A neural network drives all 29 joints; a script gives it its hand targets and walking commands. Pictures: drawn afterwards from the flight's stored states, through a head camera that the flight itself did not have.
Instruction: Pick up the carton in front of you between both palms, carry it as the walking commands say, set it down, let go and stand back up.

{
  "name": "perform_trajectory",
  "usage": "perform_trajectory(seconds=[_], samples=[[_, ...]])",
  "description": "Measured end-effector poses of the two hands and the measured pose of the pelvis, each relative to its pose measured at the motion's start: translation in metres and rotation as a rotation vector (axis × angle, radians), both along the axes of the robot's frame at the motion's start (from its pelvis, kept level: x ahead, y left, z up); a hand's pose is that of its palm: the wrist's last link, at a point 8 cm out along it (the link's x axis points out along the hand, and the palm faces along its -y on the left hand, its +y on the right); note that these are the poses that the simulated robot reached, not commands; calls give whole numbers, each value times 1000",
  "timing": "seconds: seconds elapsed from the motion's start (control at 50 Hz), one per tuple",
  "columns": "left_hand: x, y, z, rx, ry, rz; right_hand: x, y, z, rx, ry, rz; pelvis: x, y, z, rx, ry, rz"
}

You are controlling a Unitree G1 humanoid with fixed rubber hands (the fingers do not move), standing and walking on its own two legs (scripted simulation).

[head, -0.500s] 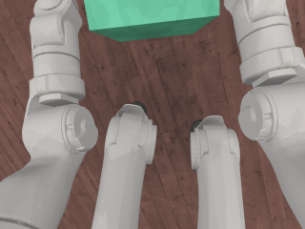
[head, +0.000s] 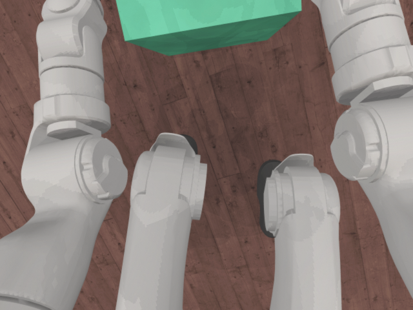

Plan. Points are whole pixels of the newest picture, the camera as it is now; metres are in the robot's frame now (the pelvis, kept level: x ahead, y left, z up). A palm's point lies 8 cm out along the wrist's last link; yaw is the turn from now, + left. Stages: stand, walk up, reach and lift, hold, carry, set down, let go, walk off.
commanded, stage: set down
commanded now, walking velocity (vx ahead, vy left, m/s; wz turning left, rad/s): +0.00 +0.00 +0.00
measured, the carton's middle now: out of the picture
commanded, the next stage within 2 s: let go in 1.90 s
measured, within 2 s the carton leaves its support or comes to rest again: neither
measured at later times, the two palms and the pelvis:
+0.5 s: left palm out of the picture +0.51 +0.26 -0.19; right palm out of the picture +0.59 -0.04 -0.19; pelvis +0.00 +0.00 -0.01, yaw +1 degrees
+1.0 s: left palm out of the picture +0.53 +0.30 -0.16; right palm out of the picture +0.61 -0.07 -0.16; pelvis -0.01 +0.01 -0.01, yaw +2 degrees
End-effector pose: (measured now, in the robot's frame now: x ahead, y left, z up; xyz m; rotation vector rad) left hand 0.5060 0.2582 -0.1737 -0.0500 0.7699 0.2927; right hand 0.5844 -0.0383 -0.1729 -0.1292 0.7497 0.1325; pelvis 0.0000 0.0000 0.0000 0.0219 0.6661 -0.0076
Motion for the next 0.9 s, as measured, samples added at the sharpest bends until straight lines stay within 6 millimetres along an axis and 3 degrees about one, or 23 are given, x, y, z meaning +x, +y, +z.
perform_trajectory(seconds=[0.32,0.62,0.76,0.9], samples=[[-1,3,-3,-14,-21,-34,0,-4,-5,50,-15,27,-5,-3,-6,8,-48,2],[6,4,-21,-19,-18,-29,5,-5,-21,55,-44,58,0,-4,-11,14,-67,6],[2,22,-35,45,8,47,5,-35,-40,-30,-26,3,3,2,-13,8,-48,12],[13,40,-17,56,-52,67,17,-41,-21,-22,-91,-5,-3,7,-19,2,-55,19]])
